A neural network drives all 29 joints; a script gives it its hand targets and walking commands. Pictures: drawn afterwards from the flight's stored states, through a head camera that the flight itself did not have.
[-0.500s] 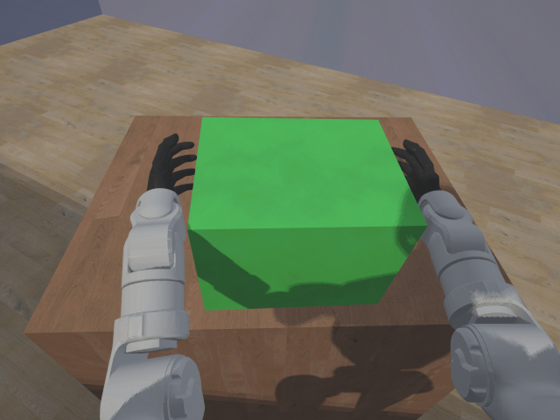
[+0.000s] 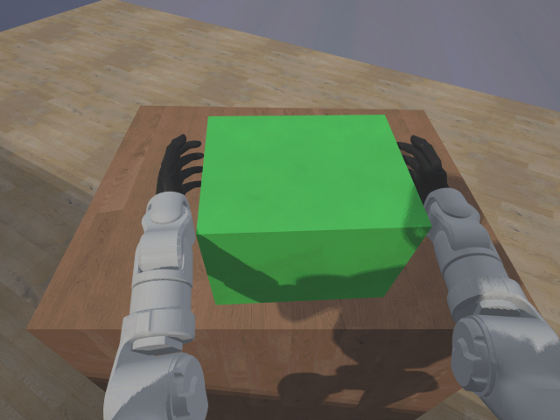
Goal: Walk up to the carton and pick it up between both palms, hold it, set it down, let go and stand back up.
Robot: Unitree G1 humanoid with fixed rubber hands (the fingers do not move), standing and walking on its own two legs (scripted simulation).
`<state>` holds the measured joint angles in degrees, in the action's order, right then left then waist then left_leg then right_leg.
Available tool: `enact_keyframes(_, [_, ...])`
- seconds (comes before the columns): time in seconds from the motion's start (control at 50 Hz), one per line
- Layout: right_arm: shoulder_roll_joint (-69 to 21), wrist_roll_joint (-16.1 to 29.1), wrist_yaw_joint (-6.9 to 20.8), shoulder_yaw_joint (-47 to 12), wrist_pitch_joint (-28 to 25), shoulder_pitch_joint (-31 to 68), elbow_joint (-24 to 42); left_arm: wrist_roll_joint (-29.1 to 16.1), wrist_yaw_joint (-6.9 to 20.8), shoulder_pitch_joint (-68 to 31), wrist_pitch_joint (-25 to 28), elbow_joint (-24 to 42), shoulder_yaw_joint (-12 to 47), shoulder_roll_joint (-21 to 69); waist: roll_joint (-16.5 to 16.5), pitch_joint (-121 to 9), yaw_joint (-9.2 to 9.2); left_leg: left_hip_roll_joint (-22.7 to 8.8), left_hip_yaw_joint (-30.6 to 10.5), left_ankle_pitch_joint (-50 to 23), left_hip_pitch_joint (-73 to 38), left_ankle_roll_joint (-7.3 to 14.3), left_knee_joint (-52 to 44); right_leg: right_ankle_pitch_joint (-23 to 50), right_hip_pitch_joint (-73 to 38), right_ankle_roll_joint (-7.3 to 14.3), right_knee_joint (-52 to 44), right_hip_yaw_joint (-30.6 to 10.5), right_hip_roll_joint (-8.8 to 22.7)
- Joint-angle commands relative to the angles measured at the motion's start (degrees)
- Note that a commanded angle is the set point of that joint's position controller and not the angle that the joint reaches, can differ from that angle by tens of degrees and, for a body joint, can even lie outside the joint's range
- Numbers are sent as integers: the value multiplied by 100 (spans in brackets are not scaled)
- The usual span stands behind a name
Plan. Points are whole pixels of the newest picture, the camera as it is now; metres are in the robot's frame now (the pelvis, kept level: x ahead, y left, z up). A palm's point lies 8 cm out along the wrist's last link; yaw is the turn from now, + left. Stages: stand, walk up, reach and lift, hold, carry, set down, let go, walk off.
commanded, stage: set down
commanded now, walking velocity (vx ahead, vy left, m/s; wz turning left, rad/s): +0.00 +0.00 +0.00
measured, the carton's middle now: (299, 210) +0.41 -0.01 +0.08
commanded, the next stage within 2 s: none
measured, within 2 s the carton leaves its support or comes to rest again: rests again in 0.66 s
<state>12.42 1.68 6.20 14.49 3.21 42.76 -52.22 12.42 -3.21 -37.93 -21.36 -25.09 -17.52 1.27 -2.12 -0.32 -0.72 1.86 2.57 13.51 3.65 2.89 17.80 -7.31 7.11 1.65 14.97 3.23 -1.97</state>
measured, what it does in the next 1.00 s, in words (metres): stands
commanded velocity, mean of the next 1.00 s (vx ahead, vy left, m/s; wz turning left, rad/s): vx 0.00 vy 0.00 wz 0.00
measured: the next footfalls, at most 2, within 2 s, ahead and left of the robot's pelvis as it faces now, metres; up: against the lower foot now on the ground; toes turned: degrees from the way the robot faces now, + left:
none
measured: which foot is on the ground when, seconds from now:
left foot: down 0.00-1.00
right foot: down 0.00-1.00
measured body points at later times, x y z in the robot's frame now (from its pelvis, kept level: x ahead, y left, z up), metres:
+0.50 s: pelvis +0.00 +0.00 +0.00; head +0.01 +0.02 +0.45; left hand +0.40 +0.18 +0.10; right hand +0.42 -0.20 +0.11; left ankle -0.04 +0.07 -0.75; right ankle +0.01 -0.10 -0.75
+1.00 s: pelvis +0.00 +0.00 +0.00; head +0.02 +0.02 +0.45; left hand +0.40 +0.18 +0.10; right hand +0.42 -0.20 +0.10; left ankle -0.04 +0.08 -0.75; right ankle +0.01 -0.10 -0.75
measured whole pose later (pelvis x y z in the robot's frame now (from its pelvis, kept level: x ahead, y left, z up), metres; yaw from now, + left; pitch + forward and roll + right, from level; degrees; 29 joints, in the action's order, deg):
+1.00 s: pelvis +0.00 +0.00 +0.00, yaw +0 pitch +1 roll -1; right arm 11.2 -5.9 7.2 20.2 -3.5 43.0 -58.5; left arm 12.4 -2.9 -38.0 -8.9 -36.4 -21.7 2.7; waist -1.2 0.1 -1.7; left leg 1.8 2.6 13.4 6.0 2.6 17.9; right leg -7.1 9.4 1.6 15.0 3.2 -2.0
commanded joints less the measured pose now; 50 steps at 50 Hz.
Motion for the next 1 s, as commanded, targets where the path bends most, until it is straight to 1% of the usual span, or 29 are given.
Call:
enact_keyframes(0.0, [-1689,-282,980,-822,-304,3539,837,-216,440,-3015,41,396,1230,1909,241,-2416,-378,-504,-53,-2897,117,-579,-36,1186,-956,21,128,92,9])
enact_keyframes(0.02, [-1687,-246,955,-964,-346,3527,1037,-174,471,-2764,75,486,1172,1857,193,-2388,-482,-488,-35,-3233,95,-587,1,1608,-1055,-34,213,94,30])
enact_keyframes(0.04, [-1732,-378,943,-895,-340,3349,721,-194,487,-2908,150,477,1305,1924,268,-2392,-301,-459,-51,-3159,78,-605,-6,1419,-1008,-42,170,91,46])
enact_keyframes(0.06, [-1879,-255,943,-999,-457,3688,1144,-225,474,-3030,242,419,1308,1837,235,-2585,-502,-407,-25,-3118,287,-563,38,1872,-1202,-63,252,-10,85])
enact_keyframes(0.08, [-2028,-284,903,-1075,-506,3689,1258,-263,475,-3092,360,425,1292,1872,195,-2767,-519,-369,13,-3234,448,-592,115,2256,-1506,-90,384,-75,88])
enact_keyframes(0.14, [-2096,-209,891,-1207,-782,3800,1349,-490,364,-3197,630,683,1718,2070,298,-3448,-445,-412,-18,-3950,95,-703,376,2579,-1210,-63,445,-39,24])
enact_keyframes(0.16, [-2081,-302,893,-1139,-842,3934,1498,-530,334,-3238,731,476,1754,2036,168,-3523,-474,-400,-45,-3561,449,-651,273,2519,-1305,-73,457,-52,54])
enact_keyframes(0.26, [-1751,-575,904,-792,-596,3251,363,-158,458,-2785,568,-207,1010,1866,209,-2268,-463,-509,-28,-3347,183,-592,82,1849,-892,-44,259,15,70])
enact_keyframes(0.38, [-2143,-640,923,-786,-722,3485,842,-17,501,-2966,760,-249,801,1851,-69,-2418,-610,-395,110,-2424,938,-455,-146,2118,-1627,-186,366,-87,157])
enact_keyframes(0.42, [-2164,-618,892,-837,-856,3466,824,-75,472,-3083,924,-22,948,1915,79,-2958,-593,-385,93,-2752,745,-492,-4,2381,-1531,-157,434,-71,142])
enact_keyframes(0.44, [-2072,-552,880,-851,-986,3509,783,-222,406,-3259,1032,204,1293,2122,242,-3016,-361,-432,-10,-3067,611,-611,24,2369,-1337,-149,490,-7,100])
enact_keyframes(0.46, [-2113,-636,916,-646,-996,3541,666,-157,379,-3299,1113,4,1278,2074,282,-3168,-369,-400,11,-2931,625,-595,68,1992,-1247,-108,437,58,80])
enact_keyframes(0.48, [-2372,-622,895,-875,-1039,3509,1015,-255,382,-3265,1216,-157,1289,2008,136,-3309,-597,-347,120,-2814,909,-546,106,2480,-1457,-167,493,-73,146])
enact_keyframes(0.5, [-2308,-653,907,-824,-1033,3509,727,-145,373,-3260,1250,-174,1086,1985,137,-3250,-616,-380,115,-2790,924,-564,42,2412,-1562,-172,561,-23,122])
enact_keyframes(0.52, [-2079,-696,885,-695,-1086,3389,530,-186,339,-3160,1249,-138,1114,1850,203,-3116,-527,-445,71,-3177,613,-599,55,2094,-1273,-157,442,25,105])
enact_keyframes(0.58, [-2262,-840,931,-662,-1009,3330,515,23,391,-3065,1287,-515,932,1896,252,-2858,-620,-394,102,-2439,1053,-496,-53,2057,-1345,-154,443,-58,201])
enact_keyframes(0.64, [-2017,-878,957,-435,-1003,3211,165,23,342,-3022,1241,-595,897,1929,345,-2484,-467,-498,74,-2660,405,-595,-49,1201,-676,-61,231,140,60])
enact_keyframes(0.66, [-2253,-885,973,-477,-1028,3279,434,10,352,-3051,1304,-530,967,1952,329,-2737,-599,-547,44,-2881,463,-632,3,1334,-760,-37,218,70,99])
enact_keyframes(0.7, [-2129,-949,939,-464,-1146,3351,520,-10,343,-3018,1406,-560,905,1898,166,-2974,-514,-471,79,-2780,500,-561,48,1554,-893,-106,223,25,124])
enact_keyframes(0.72, [-2321,-916,946,-547,-1078,3274,361,92,375,-2982,1407,-791,794,1850,156,-2700,-691,-416,153,-2663,813,-507,-23,1701,-1034,-121,304,-61,180])
enact_keyframes(0.74, [-2087,-1014,917,-324,-1031,3100,197,58,370,-2950,1342,-687,835,1898,77,-2640,-378,-491,44,-2742,636,-598,-25,1684,-1074,-115,305,54,102])
enact_keyframes(0.76, [-2185,-1023,909,-459,-1130,3317,491,20,361,-3024,1439,-682,952,2004,263,-2848,-519,-464,86,-2786,740,-578,-23,1658,-1001,-125,370,60,122])
enact_keyframes(0.78, [-2106,-1067,900,-391,-1098,3223,375,30,396,-2969,1398,-765,803,1849,136,-2614,-460,-440,88,-2673,725,-546,-27,1706,-1078,-146,327,43,157])
enact_keyframes(0.82, [-2306,-1018,897,-575,-1141,3177,352,109,397,-2889,1430,-716,693,1902,3,-2762,-631,-457,112,-3042,726,-561,71,2088,-1172,-177,365,-16,133])
enact_keyframes(0.86, [-2274,-1031,896,-529,-1212,3247,471,108,379,-2824,1472,-738,741,1962,134,-2819,-526,-482,42,-2984,787,-577,31,2042,-1166,-151,456,54,123])
enact_keyframes(0.9, [-2324,-1076,833,-587,-1203,3125,384,69,428,-2821,1538,-824,715,1933,-94,-2647,-573,-443,110,-2705,1014,-498,-61,2269,-1404,-221,459,-53,196])
enact_keyframes(0.92, [-2506,-1096,848,-501,-1235,3015,235,26,409,-3062,1648,-622,888,1963,111,-2983,-447,-372,165,-2608,1082,-525,35,2350,-1472,-204,521,-18,192])
enact_keyframes(0.96, [-2509,-1028,851,-609,-1352,2992,286,27,378,-2959,1745,-553,983,2096,248,-3161,-501,-444,117,-3122,1062,-581,111,2508,-1389,-194,648,-3,148])
enact_keyframes(0.98, [-2494,-1123,861,-573,-1310,3024,312,89,421,-2736,1677,-996,763,2004,101,-2849,-622,-368,193,-2690,1115,-469,51,2441,-1400,-216,545,-34,218])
